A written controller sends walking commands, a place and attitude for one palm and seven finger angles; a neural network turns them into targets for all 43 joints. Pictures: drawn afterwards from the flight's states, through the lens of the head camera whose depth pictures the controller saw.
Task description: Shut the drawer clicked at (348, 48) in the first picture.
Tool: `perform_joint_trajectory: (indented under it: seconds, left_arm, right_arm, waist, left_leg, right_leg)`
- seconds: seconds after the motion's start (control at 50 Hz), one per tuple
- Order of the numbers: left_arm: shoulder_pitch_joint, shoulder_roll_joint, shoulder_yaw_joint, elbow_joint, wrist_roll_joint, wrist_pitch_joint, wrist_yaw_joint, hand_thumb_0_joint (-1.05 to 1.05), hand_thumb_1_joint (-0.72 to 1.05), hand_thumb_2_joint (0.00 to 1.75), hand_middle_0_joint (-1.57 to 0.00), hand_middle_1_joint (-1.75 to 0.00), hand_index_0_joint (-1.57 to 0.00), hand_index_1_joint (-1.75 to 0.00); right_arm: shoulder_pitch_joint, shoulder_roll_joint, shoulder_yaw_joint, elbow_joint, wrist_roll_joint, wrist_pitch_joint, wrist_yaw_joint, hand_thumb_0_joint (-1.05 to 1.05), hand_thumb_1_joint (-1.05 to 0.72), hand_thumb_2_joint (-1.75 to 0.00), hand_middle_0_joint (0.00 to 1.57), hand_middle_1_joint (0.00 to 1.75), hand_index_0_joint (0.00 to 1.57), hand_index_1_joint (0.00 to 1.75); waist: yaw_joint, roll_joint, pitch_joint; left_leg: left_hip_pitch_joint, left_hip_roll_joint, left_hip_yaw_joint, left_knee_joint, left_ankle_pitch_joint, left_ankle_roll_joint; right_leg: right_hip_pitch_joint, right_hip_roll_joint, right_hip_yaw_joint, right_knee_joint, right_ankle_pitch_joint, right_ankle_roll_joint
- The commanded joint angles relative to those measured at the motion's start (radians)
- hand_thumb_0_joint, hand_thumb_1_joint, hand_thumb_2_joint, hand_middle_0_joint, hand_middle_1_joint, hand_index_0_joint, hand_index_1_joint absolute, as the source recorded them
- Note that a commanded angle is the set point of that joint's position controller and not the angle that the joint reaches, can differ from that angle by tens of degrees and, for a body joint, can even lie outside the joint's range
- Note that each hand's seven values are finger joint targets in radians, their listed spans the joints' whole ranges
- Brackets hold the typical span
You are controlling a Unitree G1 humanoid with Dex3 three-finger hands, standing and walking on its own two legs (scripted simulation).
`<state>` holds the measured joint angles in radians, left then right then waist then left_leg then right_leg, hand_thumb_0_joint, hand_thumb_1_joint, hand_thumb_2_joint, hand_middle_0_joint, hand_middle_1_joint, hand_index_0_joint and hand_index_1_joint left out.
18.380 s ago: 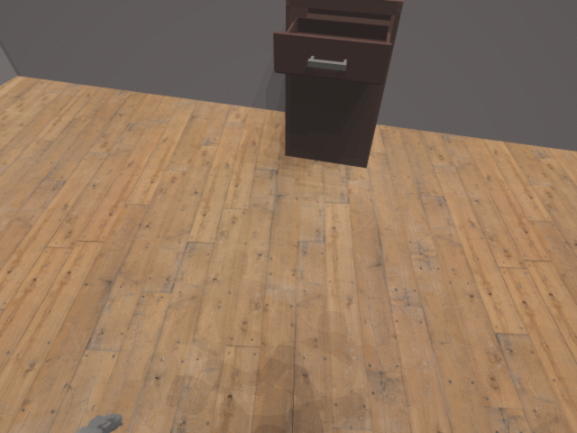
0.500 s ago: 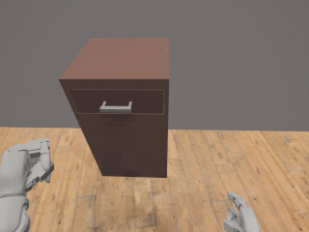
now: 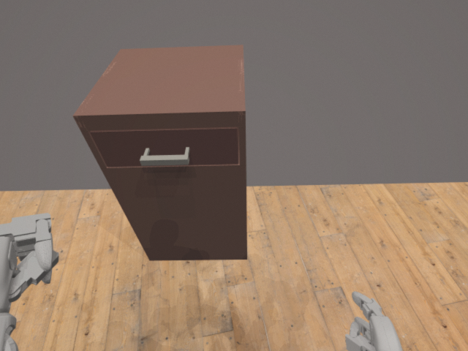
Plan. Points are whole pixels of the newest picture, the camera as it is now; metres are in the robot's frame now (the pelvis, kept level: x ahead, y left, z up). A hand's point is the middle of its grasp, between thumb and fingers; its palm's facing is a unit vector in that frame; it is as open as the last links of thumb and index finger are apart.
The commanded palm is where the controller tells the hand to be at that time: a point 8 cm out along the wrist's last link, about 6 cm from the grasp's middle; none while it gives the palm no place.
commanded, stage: step back with the hand held close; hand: left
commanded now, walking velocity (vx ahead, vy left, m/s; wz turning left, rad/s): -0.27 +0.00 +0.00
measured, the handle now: (166, 155) +0.64 +0.26 -0.07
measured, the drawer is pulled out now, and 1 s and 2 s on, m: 0.00 0.00 0.00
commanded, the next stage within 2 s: stop stepping back and stand still in 1.02 s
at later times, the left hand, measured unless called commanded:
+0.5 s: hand (0, 325) +0.11 +0.27 +0.15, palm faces +0.36 -0.80 -0.48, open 3.3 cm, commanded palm +0.06 +0.31 +0.17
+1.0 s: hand out of the picture +0.00 +0.29 +0.17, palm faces +0.47 -0.76 -0.45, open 3.3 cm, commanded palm -0.09 +0.32 +0.17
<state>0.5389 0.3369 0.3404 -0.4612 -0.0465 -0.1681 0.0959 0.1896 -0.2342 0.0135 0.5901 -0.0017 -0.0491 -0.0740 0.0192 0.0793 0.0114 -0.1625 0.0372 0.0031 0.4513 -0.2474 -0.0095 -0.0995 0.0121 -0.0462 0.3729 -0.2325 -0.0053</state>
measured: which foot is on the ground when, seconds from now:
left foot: down 0.00-1.00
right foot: down 0.00-0.86, up 0.88-1.00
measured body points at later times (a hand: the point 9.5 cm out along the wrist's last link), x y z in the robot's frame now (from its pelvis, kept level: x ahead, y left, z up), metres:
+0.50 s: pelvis -0.07 +0.03 -0.01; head -0.06 +0.02 +0.44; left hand +0.09 +0.31 +0.18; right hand +0.12 -0.20 -0.08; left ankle +0.00 +0.12 -0.74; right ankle -0.02 -0.12 -0.74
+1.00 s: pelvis -0.18 +0.03 -0.02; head -0.17 +0.06 +0.43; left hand -0.03 +0.33 +0.20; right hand +0.00 -0.19 -0.09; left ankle -0.01 +0.14 -0.74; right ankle -0.20 -0.13 -0.68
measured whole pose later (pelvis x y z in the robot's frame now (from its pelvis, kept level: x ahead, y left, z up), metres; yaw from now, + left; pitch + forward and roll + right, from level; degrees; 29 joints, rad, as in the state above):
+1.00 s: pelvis -0.18 +0.03 -0.02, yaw +8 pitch +0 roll -6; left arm 0.52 0.45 0.42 -0.60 -0.01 -0.28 0.15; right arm 0.22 -0.16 -0.03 0.60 -0.01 -0.10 -0.07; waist -0.05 0.05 0.03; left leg -0.55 0.08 0.02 0.52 -0.04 0.06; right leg -0.41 0.11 0.01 1.04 -0.45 0.02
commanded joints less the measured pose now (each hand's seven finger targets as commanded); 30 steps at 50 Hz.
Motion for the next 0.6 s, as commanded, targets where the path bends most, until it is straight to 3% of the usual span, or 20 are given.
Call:
perform_joint_trajectory:
  seconds: [0.0, 0.06, 0.12, 0.18, 0.2, 0.22, 0.32, 0.44, 0.54, 0.58]
  left_arm:
    - [0.062, 0.156, 0.113, -0.168, -0.013, -0.067, 0.016, 0.0, 0.9, 0.9, -1.4, -1.6, -1.4, -1.6]
    - [0.101, 0.176, 0.132, -0.216, -0.02, -0.07, 0.021, 0.0, 0.9, 0.9, -1.4, -1.6, -1.4, -1.6]
    - [0.121, 0.203, 0.152, -0.271, -0.022, -0.072, 0.03, 0.0, 0.9, 0.9, -1.4, -1.6, -1.4, -1.6]
    - [0.124, 0.216, 0.159, -0.302, -0.021, -0.075, 0.039, 0.0, 0.9, 0.9, -1.4, -1.6, -1.4, -1.6]
    - [0.124, 0.227, 0.168, -0.316, -0.02, -0.074, 0.042, 0.0, 0.9, 0.9, -1.4, -1.6, -1.4, -1.6]
    - [0.131, 0.215, 0.161, -0.3, -0.019, -0.074, 0.044, 0.0, 0.9, 0.9, -1.4, -1.6, -1.4, -1.6]
    - [0.117, 0.193, 0.146, -0.261, -0.011, -0.083, 0.048, 0.0, 0.9, 0.9, -1.4, -1.6, -1.4, -1.6]
    - [0.078, 0.176, 0.132, -0.257, 0.014, -0.111, 0.053, 0.0, 0.9, 0.9, -1.4, -1.6, -1.4, -1.6]
    - [0.042, 0.189, 0.147, -0.31, 0.041, -0.137, 0.061, 0.0, 0.9, 0.9, -1.4, -1.6, -1.4, -1.6]
    - [0.046, 0.196, 0.156, -0.319, 0.042, -0.146, 0.064, 0.0, 0.9, 0.9, -1.4, -1.6, -1.4, -1.6]
  right_arm:
    - [-0.117, -0.102, -0.061, -0.168, -0.004, -0.008, 0.001, 0.0, -0.9, -0.9, 0.2, 0.3, 0.2, 0.3]
    - [-0.114, -0.102, -0.071, -0.188, 0.003, 0.012, 0.001, 0.0, -0.9, -0.9, 0.2, 0.3, 0.2, 0.3]
    - [-0.115, -0.101, -0.073, -0.205, 0.006, 0.02, -0.007, 0.0, -0.9, -0.9, 0.2, 0.3, 0.2, 0.3]
    - [-0.108, -0.101, -0.077, -0.212, 0.008, 0.02, -0.014, 0.0, -0.9, -0.9, 0.2, 0.3, 0.2, 0.3]
    - [-0.113, -0.109, -0.077, -0.213, 0.005, 0.018, -0.018, 0.0, -0.9, -0.9, 0.2, 0.3, 0.2, 0.3]
    - [-0.108, -0.099, -0.076, -0.21, 0.008, 0.017, -0.019, 0.0, -0.9, -0.9, 0.2, 0.3, 0.2, 0.3]
    - [-0.105, -0.104, -0.077, -0.202, 0.007, 0.007, -0.023, 0.0, -0.9, -0.9, 0.2, 0.3, 0.2, 0.3]
    - [-0.103, -0.119, -0.075, -0.211, 0.01, -0.017, -0.023, 0.0, -0.9, -0.9, 0.2, 0.3, 0.2, 0.3]
    - [-0.092, -0.125, -0.076, -0.217, 0.001, -0.048, -0.028, 0.0, -0.9, -0.9, 0.2, 0.3, 0.2, 0.3]
    - [-0.083, -0.122, -0.079, -0.217, 0.0, -0.06, -0.027, 0.0, -0.9, -0.9, 0.2, 0.3, 0.2, 0.3]
  waist:
    - [-0.008, -0.041, -0.083]
    - [-0.008, -0.058, -0.174]
    - [-0.005, -0.051, -0.217]
    - [-0.007, -0.035, -0.217]
    - [-0.005, 0.002, -0.221]
    - [-0.008, -0.014, -0.202]
    - [-0.018, -0.011, -0.125]
    - [-0.023, -0.004, -0.048]
    - [-0.022, 0.027, -0.051]
    - [-0.023, 0.006, -0.049]
  left_leg:
    - [0.017, -0.002, 0.002, -0.039, 0.334, 0.042]
    - [0.029, 0.007, 0.001, -0.035, 0.43, 0.041]
    - [0.022, 0.01, -0.007, -0.033, 0.484, 0.039]
    - [-0.005, 0.017, -0.016, -0.04, 0.478, 0.041]
    - [-0.018, 0.021, -0.021, -0.043, 0.464, 0.043]
    - [-0.031, 0.025, -0.025, -0.049, 0.443, 0.044]
    - [-0.178, 0.038, -0.043, -0.1, 0.202, 0.056]
    - [-0.431, 0.06, -0.092, -0.162, -0.258, 0.09]
    - [-0.54, 0.086, -0.126, -0.159, -0.408, 0.111]
    - [-0.519, 0.068, -0.121, -0.113, -0.408, 0.106]
  right_leg:
    - [-0.045, -0.07, 0.043, -0.047, 0.341, 0.006]
    - [-0.005, -0.063, 0.027, -0.002, 0.411, 0.017]
    - [0.008, -0.053, 0.02, 0.031, 0.442, 0.023]
    - [-0.003, -0.041, 0.017, 0.055, 0.416, 0.029]
    - [-0.003, -0.039, 0.02, 0.063, 0.4, 0.029]
    - [-0.014, -0.036, 0.019, 0.067, 0.375, 0.03]
    - [-0.014, -0.028, 0.031, 0.078, 0.24, 0.032]
    - [0.037, -0.013, 0.064, 0.098, 0.013, 0.031]
    - [0.058, 0.005, 0.089, 0.145, -0.103, 0.031]
    - [0.005, 0.0, 0.12, 0.115, -0.147, 0.021]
